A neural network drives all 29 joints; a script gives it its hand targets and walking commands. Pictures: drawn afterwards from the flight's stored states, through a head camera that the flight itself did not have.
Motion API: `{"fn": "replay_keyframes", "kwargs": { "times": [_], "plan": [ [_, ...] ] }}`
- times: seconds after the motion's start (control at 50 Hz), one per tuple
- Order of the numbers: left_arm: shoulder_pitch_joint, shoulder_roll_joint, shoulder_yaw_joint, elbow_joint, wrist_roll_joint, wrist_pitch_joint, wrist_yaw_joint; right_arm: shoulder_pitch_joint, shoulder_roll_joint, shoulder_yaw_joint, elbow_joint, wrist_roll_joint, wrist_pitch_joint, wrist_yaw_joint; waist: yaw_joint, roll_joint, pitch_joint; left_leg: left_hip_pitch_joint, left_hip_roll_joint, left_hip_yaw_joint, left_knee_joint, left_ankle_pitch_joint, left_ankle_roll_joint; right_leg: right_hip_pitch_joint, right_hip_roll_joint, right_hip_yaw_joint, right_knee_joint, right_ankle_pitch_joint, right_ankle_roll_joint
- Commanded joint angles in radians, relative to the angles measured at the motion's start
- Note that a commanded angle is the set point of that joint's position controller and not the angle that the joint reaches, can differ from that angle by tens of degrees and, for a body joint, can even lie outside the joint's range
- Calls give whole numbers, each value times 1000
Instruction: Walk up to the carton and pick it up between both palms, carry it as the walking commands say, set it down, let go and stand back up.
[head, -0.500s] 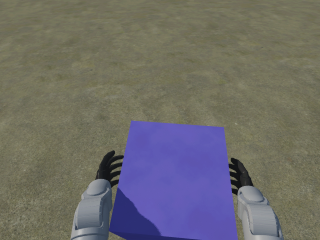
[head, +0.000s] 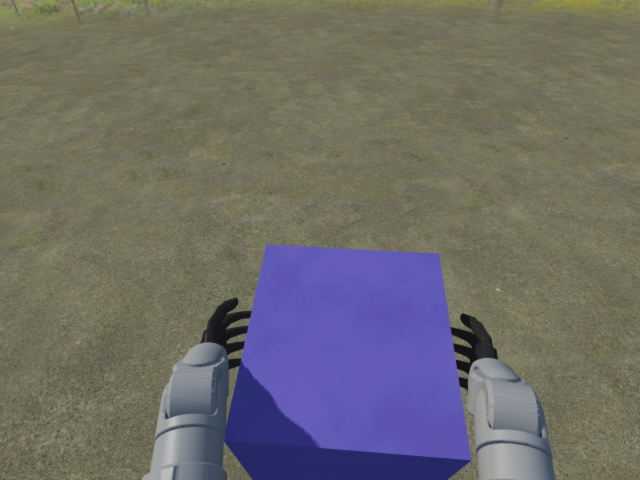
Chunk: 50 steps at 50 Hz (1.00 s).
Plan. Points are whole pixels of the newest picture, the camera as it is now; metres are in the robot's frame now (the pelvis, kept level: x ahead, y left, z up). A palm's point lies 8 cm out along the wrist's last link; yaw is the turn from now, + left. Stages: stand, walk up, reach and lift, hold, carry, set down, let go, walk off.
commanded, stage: set down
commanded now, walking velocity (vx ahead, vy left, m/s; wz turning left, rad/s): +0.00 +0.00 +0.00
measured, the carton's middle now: (344, 375) +0.31 -0.05 -0.06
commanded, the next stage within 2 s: none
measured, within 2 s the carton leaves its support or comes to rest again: neither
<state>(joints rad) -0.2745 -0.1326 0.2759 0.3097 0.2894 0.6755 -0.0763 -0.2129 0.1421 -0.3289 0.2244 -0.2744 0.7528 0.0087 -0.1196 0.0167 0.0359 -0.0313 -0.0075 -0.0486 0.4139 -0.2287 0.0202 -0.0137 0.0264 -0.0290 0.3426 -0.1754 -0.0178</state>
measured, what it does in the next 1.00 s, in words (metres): lowers itself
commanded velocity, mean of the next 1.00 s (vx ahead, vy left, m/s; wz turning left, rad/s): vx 0.00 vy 0.00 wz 0.00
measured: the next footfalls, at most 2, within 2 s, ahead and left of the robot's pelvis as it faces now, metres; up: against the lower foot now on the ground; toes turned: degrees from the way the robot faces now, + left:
none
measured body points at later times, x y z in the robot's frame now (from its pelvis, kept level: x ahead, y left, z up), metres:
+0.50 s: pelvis -0.02 +0.01 -0.02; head +0.04 +0.01 +0.42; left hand +0.34 +0.13 -0.05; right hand +0.27 -0.21 -0.06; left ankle +0.01 +0.11 -0.74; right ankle +0.02 -0.11 -0.74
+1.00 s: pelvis -0.04 +0.02 -0.07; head +0.13 +0.00 +0.35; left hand +0.37 +0.11 -0.13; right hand +0.31 -0.23 -0.14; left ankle +0.01 +0.11 -0.74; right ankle +0.02 -0.11 -0.74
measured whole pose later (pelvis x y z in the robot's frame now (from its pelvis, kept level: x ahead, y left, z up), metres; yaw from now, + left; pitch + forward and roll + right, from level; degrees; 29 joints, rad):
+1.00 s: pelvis -0.04 +0.02 -0.07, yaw -2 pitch +25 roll +0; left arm -0.57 -0.16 0.39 0.50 0.26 0.30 0.02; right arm -0.54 0.04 -0.50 0.49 -0.25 0.34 0.08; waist -0.09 0.04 -0.06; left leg -1.02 -0.04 0.01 0.89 -0.31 0.04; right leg -1.04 0.00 0.02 0.87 -0.27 0.01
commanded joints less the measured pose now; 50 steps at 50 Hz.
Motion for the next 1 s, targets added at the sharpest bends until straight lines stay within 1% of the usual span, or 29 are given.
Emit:
{"fn": "replay_keyframes", "kwargs": {
  "times": [0.0, 0.02, 0.04, 0.06, 0.08, 0.1, 0.12, 0.14, 0.18, 0.2, 0.26, 0.32, 0.38, 0.4, 0.44, 0.58, 0.6, 0.62, 0.64, 0.7, 0.72, 0.74, 0.76, 0.8, 0.82, 0.84, 0.86, 0.88, 0.98],
  "plan": [
    [-407, -787, -534, 7, -220, -116, -261, -533, 882, 571, -82, 257, -130, 225, 58, -114, -259, -77, -66, -34, -49, 97, 67, 89, -1, 126, -13, 296, 29],
    [-383, -778, -524, 22, -204, -135, -256, -539, 871, 587, -86, 260, -148, 226, 82, -110, -282, -70, -69, -33, -35, 120, 67, 75, -4, 131, 0, 329, 31],
    [-387, -772, -518, 27, -208, -158, -252, -543, 864, 598, -89, 261, -172, 227, 80, -142, -286, -99, -65, -38, -28, 124, 72, 60, 2, 122, 17, 347, 35],
    [-402, -771, -527, 36, -203, -177, -250, -553, 860, 602, -84, 261, -193, 228, 82, -106, -312, -109, -65, -32, -15, 119, 71, 54, 2, 123, 34, 355, 35],
    [-398, -776, -533, 55, -205, -195, -245, -567, 865, 609, -82, 264, -213, 224, 67, -136, -329, -110, -61, -39, 2, 118, 74, 36, 5, 115, 48, 351, 39],
    [-420, -765, -519, 74, -187, -209, -240, -565, 838, 588, -46, 249, -230, 225, 70, -84, -326, -131, -64, -32, 14, 107, 70, 2, 5, 115, 57, 320, 35],
    [-422, -770, -546, 86, -201, -227, -242, -553, 835, 581, -47, 243, -250, 220, 40, -110, -347, -139, -60, -36, 30, 109, 72, -12, 11, 114, 68, 313, 35],
    [-457, -793, -546, 79, -205, -247, -238, -560, 844, 588, -14, 253, -265, 224, 51, -73, -353, -151, -58, -37, 39, 107, 69, -50, 14, 107, 87, 299, 30],
    [-471, -818, -564, 87, -206, -269, -233, -553, 820, 572, 15, 249, -298, 227, 37, -16, -414, -180, -64, -27, 75, 134, 50, -75, 15, 117, 114, 312, 17],
    [-504, -816, -580, 91, -216, -280, -237, -549, 837, 562, 43, 240, -305, 224, 14, -30, -417, -197, -59, -31, 89, 108, 56, -96, 19, 115, 129, 285, 21],
    [-495, -817, -538, 162, -182, -294, -235, -568, 806, 512, 86, 212, -330, 228, 15, 8, -421, -261, -69, -27, 114, 80, 48, -164, 25, 112, 157, 236, 13],
    [-528, -823, -531, 193, -184, -312, -220, -614, 806, 517, 106, 223, -351, 238, 46, 52, -496, -302, -60, -34, 145, 84, 45, -217, 29, 123, 215, 189, 5],
    [-581, -849, -521, 223, -200, -316, -208, -654, 778, 484, 132, 204, -366, 252, 11, 48, -532, -336, -55, -48, 172, 91, 31, -288, 39, 105, 259, 154, -1],
    [-580, -842, -491, 249, -180, -318, -204, -700, 760, 482, 125, 204, -376, 260, 32, 45, -539, -352, -56, -53, 186, 98, 32, -323, 38, 107, 276, 150, -7],
    [-592, -867, -488, 277, -185, -319, -194, -717, 763, 452, 136, 189, -379, 264, 1, 2, -572, -357, -55, -69, 204, 99, 26, -370, 43, 85, 298, 129, -4],
    [-683, -908, -457, 285, -183, -330, -162, -810, 736, 404, 184, 165, -392, 304, -3, -2, -653, -362, -52, -97, 240, 127, 8, -521, 50, 72, 375, 87, -17],
    [-671, -915, -439, 296, -175, -331, -159, -768, 735, 379, 219, 137, -387, 308, -31, -43, -640, -374, -45, -104, 246, 140, 10, -552, 53, 68, 376, 101, -14],
    [-662, -910, -433, 299, -169, -332, -155, -785, 718, 379, 208, 145, -394, 316, -6, -12, -648, -367, -51, -103, 251, 176, 5, -564, 52, 73, 379, 108, -15],
    [-674, -925, -427, 295, -171, -336, -152, -790, 718, 367, 218, 140, -397, 321, -20, -9, -668, -363, -45, -105, 259, 194, 3, -579, 52, 70, 383, 110, -18],
    [-669, -897, -422, 267, -163, -351, -147, -779, 713, 363, 221, 139, -407, 338, 1, -22, -712, -380, -52, -99, 279, 238, 4, -610, 57, 69, 401, 144, -13],
    [-672, -904, -423, 265, -161, -354, -144, -808, 722, 379, 213, 155, -413, 341, 24, -2, -739, -382, -53, -98, 290, 249, 3, -622, 56, 70, 413, 145, -13],
    [-691, -903, -405, 282, -143, -356, -138, -806, 717, 353, 243, 144, -417, 345, 10, 11, -731, -413, -56, -96, 302, 239, 1, -663, 57, 67, 419, 140, -17],
    [-699, -899, -418, 266, -150, -367, -134, -831, 713, 376, 218, 162, -430, 349, 37, 23, -762, -399, -54, -100, 313, 239, 2, -677, 56, 72, 437, 126, -13],
    [-737, -887, -415, 271, -133, -379, -134, -857, 709, 364, 239, 154, -442, 351, 26, 6, -774, -454, -62, -88, 347, 233, 2, -733, 64, 69, 443, 127, -10],
    [-741, -903, -436, 257, -142, -385, -135, -864, 713, 369, 233, 168, -450, 353, 30, 43, -808, -451, -64, -86, 359, 230, -1, -743, 61, 72, 459, 125, -10],
    [-751, -918, -455, 242, -150, -392, -135, -862, 731, 384, 227, 173, -454, 352, 10, 27, -851, -459, -67, -90, 378, 254, 0, -733, 63, 77, 464, 158, -11],
    [-785, -904, -468, 222, -160, -396, -136, -874, 722, 389, 243, 186, -454, 355, 17, 39, -855, -461, -63, -95, 381, 254, -2, -767, 66, 69, 478, 138, -8],
    [-785, -903, -469, 230, -155, -395, -141, -858, 727, 380, 248, 171, -451, 356, -5, 19, -871, -476, -65, -90, 398, 257, -2, -786, 72, 67, 486, 149, -4],
    [-820, -902, -474, 234, -173, -394, -174, -890, 763, 419, 249, 183, -439, 346, 5, -18, -965, -666, -102, -37, 461, 165, 9, -738, 68, 76, 532, 164, 10]
  ]
}}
